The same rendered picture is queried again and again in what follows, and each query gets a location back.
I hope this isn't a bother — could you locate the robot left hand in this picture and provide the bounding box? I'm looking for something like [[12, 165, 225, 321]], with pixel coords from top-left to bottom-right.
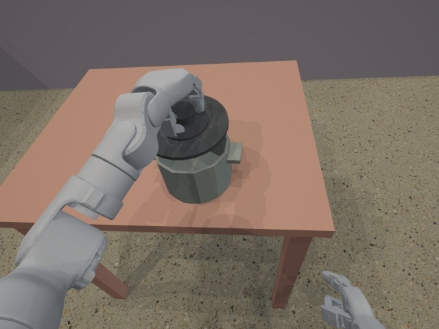
[[134, 69, 204, 137]]

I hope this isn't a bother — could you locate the pot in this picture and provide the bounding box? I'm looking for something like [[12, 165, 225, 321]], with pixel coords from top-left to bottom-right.
[[154, 134, 242, 204]]

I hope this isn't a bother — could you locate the knob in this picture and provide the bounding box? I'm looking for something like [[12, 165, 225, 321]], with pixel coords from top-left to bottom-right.
[[171, 101, 195, 126]]

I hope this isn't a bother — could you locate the lid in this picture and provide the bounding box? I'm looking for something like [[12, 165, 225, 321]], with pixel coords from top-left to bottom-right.
[[157, 95, 228, 160]]

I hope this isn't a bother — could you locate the table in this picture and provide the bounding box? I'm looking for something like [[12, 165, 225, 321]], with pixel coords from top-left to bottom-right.
[[0, 60, 335, 309]]

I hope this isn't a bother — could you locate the robot right hand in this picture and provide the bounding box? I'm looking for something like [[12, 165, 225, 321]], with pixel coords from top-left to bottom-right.
[[321, 271, 375, 329]]

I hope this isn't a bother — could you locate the robot left upper arm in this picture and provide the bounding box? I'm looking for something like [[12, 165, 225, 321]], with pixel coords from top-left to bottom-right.
[[0, 210, 108, 329]]

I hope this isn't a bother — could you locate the left robot forearm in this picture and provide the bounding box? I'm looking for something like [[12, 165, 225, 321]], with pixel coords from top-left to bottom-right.
[[15, 83, 170, 266]]

